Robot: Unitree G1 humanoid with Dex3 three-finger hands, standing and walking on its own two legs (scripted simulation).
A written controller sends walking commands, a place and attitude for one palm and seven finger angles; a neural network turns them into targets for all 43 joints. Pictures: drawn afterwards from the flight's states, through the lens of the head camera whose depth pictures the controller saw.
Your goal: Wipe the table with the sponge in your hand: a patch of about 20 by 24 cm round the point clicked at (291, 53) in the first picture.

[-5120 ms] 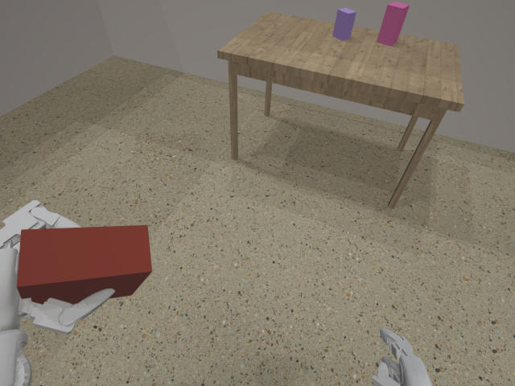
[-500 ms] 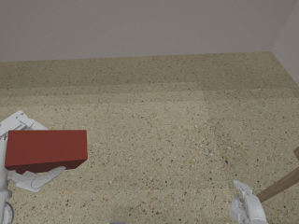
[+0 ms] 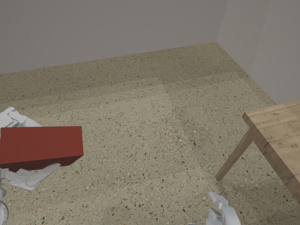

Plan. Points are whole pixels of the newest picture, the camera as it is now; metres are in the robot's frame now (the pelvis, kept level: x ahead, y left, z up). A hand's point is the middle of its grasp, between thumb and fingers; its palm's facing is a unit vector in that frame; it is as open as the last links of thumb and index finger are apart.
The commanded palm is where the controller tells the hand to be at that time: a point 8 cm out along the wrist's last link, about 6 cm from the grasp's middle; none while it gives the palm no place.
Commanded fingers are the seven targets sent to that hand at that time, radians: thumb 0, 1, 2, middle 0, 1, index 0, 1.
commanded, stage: turn to face it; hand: left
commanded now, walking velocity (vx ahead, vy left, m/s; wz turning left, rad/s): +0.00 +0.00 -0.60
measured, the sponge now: (53, 149) +0.22 +0.22 +0.16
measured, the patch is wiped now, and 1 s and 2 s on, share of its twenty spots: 0.00 0.00 0.00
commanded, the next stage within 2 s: none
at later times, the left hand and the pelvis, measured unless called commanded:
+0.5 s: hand (91, 138) +0.24 +0.15 +0.17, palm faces +0.16 -0.86 -0.47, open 9.8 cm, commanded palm +0.20 +0.18 +0.18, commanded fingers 0.00 0.10 1.30 -1.20 -1.60 -1.20 -1.60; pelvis -0.04 -0.03 -0.01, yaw -18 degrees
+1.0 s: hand (195, 174) +0.19 -0.05 +0.17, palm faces -0.22 -0.77 -0.59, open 9.8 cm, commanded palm +0.17 +0.03 +0.18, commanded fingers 0.00 0.10 1.30 -1.20 -1.60 -1.20 -1.60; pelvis -0.12 -0.10 +0.00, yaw -36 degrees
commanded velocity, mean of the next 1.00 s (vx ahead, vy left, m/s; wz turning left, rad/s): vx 0.00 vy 0.00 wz -0.60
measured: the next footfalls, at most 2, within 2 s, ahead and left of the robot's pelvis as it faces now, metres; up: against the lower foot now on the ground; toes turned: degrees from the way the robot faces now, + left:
right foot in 0.08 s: +0.05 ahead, -0.16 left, +0.00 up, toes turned -9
left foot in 0.42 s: +0.04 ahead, +0.06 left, +0.00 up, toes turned -11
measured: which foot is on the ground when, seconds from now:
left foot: down 0.00-0.10, up 0.12-0.40, down 0.42-0.82, up 0.84-1.00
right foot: up 0.00-0.06, down 0.08-0.44, up 0.46-0.80, down 0.82-1.00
